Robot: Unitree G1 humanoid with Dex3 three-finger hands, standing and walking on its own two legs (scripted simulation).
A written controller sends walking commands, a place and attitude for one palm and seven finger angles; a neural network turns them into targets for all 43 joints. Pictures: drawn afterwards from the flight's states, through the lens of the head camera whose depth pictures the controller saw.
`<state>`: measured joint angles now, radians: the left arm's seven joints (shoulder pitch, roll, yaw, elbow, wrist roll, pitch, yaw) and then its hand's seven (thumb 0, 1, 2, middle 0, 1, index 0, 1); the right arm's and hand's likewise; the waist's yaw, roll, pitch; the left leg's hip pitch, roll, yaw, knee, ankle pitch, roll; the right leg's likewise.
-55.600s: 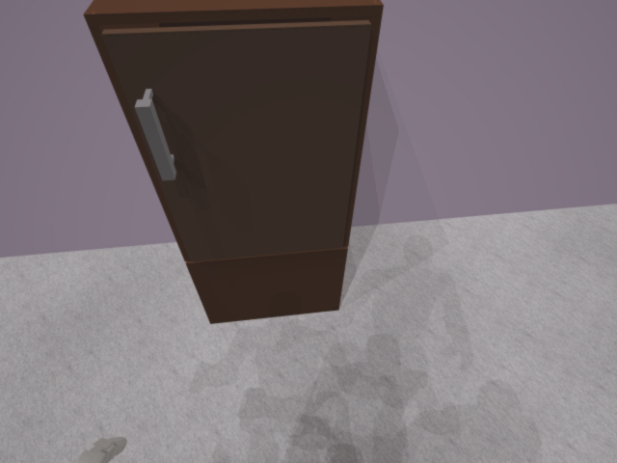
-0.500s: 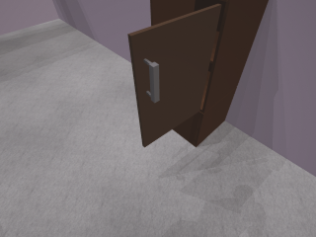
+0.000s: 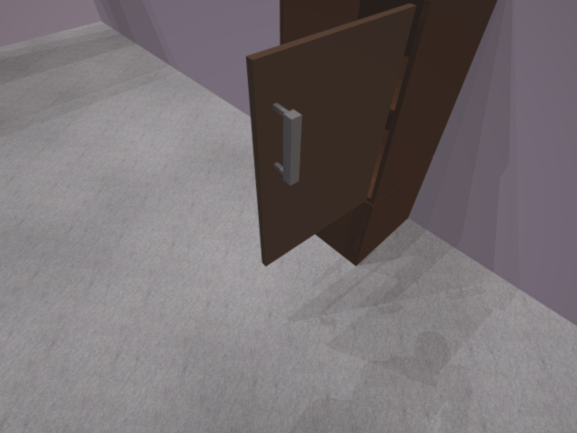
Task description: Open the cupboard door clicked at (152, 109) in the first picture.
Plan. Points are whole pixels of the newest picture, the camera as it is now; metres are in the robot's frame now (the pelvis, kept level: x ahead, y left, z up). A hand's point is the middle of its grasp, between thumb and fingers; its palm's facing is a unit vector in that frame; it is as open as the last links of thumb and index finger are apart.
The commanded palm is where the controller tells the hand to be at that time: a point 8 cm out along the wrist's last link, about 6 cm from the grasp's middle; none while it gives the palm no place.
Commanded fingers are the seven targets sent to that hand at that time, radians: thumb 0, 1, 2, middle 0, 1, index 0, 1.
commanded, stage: look to check the result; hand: left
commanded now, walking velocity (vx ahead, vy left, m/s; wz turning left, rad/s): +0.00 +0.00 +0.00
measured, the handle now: (284, 144) +0.61 +0.04 +0.06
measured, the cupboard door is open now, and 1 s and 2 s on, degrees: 85 85 85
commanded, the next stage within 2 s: stand and wait in 0.42 s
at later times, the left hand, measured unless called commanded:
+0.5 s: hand out of the picture +0.01 +0.17 -0.17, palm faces +0.02 -0.98 -0.18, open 7.4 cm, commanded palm none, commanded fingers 0.00 0.90 0.90 -0.20 -0.30 -0.20 -0.30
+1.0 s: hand out of the picture +0.04 +0.18 -0.17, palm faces +0.00 -0.98 -0.21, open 7.4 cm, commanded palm none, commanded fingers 0.00 0.90 0.90 -0.20 -0.30 -0.20 -0.30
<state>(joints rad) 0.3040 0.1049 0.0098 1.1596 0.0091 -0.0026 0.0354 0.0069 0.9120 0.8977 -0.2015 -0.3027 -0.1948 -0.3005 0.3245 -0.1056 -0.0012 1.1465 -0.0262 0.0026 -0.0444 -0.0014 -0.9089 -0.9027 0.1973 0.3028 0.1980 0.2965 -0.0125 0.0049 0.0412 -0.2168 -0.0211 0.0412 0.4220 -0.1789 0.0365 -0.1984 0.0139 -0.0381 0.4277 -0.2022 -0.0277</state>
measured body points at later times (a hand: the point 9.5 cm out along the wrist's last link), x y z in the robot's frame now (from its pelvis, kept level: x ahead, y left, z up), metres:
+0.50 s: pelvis +0.02 +0.01 +0.00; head +0.03 +0.00 +0.45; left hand +0.01 +0.22 -0.16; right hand +0.01 -0.21 -0.16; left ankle +0.03 +0.10 -0.74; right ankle +0.02 -0.10 -0.74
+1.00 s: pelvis +0.03 +0.01 +0.00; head +0.05 +0.00 +0.45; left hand +0.04 +0.23 -0.15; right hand +0.03 -0.22 -0.16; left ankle +0.03 +0.10 -0.74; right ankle +0.02 -0.10 -0.74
